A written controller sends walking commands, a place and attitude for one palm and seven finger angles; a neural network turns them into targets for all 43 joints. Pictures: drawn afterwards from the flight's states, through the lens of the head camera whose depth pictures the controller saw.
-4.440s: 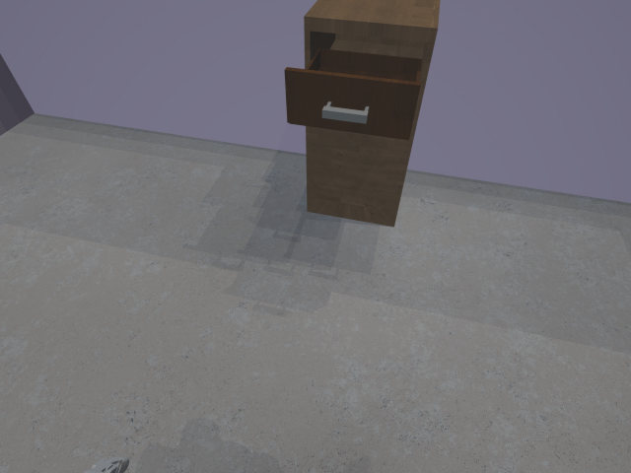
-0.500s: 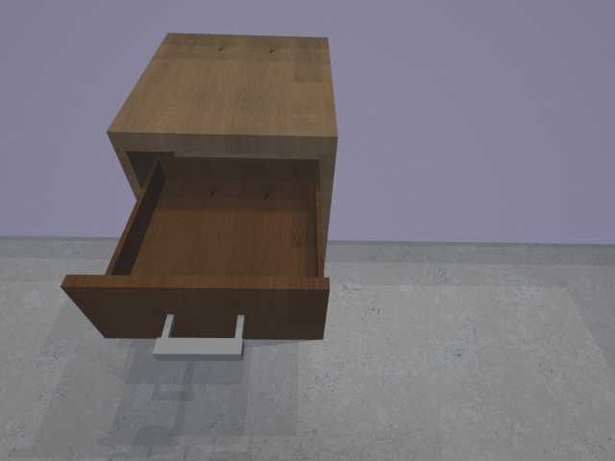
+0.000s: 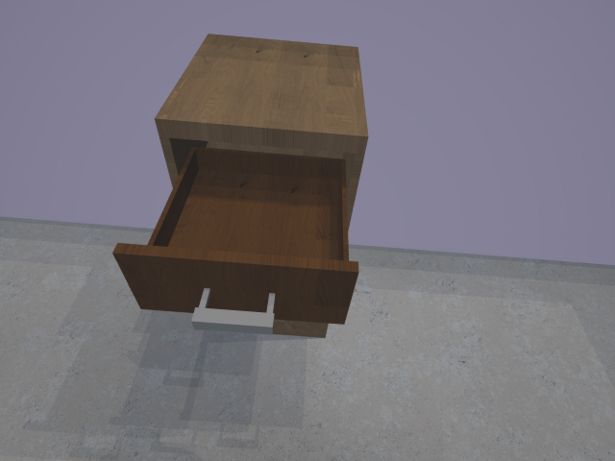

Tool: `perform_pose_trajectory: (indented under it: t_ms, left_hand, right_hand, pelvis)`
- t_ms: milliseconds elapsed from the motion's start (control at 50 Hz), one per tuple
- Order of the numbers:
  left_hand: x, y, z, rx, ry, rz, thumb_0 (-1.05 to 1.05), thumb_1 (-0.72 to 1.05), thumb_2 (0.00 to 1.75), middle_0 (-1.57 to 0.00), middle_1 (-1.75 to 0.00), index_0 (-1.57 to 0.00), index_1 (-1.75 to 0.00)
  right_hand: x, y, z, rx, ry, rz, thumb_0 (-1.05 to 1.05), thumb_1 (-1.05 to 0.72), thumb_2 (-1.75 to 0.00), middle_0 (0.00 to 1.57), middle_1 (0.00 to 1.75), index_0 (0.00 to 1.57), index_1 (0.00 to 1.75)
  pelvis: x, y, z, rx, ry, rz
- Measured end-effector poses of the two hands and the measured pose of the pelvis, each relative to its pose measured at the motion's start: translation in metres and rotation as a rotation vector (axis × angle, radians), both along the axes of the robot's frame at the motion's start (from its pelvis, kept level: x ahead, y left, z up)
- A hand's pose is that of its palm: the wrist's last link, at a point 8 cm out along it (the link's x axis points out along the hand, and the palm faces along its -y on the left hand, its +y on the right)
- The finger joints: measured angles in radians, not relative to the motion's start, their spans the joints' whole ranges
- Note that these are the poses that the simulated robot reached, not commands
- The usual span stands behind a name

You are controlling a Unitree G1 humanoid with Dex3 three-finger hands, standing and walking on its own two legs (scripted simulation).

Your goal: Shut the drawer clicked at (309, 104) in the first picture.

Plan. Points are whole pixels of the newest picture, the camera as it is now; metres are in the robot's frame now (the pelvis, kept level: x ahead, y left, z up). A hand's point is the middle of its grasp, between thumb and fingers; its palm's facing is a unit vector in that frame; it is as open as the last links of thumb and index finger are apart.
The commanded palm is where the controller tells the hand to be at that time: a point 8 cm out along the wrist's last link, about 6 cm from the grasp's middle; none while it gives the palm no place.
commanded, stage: come to a stop and stand still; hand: left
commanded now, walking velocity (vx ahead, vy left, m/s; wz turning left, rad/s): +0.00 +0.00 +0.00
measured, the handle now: (236, 308) +0.35 +0.14 -0.05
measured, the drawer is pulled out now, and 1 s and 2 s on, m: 0.30 0.30 0.30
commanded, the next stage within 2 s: look again from close up in 0.64 s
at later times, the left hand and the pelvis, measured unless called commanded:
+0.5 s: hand out of the picture -0.07 +0.12 -0.18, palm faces +0.04 -0.99 -0.14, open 7.4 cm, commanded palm none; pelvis -0.04 -0.02 +0.00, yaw -1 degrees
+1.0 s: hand out of the picture -0.04 +0.15 -0.18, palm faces +0.03 -0.98 -0.18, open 7.4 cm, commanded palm none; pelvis -0.04 +0.00 +0.00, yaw +0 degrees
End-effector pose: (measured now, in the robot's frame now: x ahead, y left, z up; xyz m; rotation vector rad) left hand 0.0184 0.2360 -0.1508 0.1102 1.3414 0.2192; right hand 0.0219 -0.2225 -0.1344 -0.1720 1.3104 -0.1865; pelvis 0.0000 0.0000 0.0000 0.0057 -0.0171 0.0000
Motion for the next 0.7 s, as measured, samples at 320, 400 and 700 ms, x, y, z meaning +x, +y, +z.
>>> perform_pose_trajectory:
  t_ms: [320, 400, 700]
  left_hand:
    - [-0.086, -0.039, 0.012, -0.017, 0.134, -0.035, 0.0, 0.91, 0.9, -0.2, -0.29, -0.19, -0.3]
    - [-0.089, -0.053, 0.008, -0.045, 0.121, -0.04, 0.0, 0.91, 0.9, -0.2, -0.29, -0.2, -0.3]
    - [-0.089, -0.07, 0.003, -0.079, 0.114, -0.034, 0.0, 0.91, 0.9, -0.2, -0.29, -0.2, -0.3]
  right_hand:
    - [-0.057, -0.006, -0.016, 0.077, 0.065, -0.036, 0.01, -0.94, -0.9, 0.2, 0.3, 0.2, 0.3]
    - [-0.081, -0.005, -0.014, 0.088, 0.112, -0.042, 0.01, -0.93, -0.9, 0.2, 0.3, 0.2, 0.3]
    - [-0.135, 0.007, -0.01, 0.109, 0.234, -0.091, 0.01, -0.91, -0.9, 0.2, 0.3, 0.2, 0.3]
  pelvis:
    - [-0.032, -0.013, 0.004, 0.005, -0.023, -0.014]
    - [-0.038, -0.019, 0.004, 0.004, -0.026, -0.012]
    - [-0.041, -0.026, 0.003, 0.001, -0.008, -0.01]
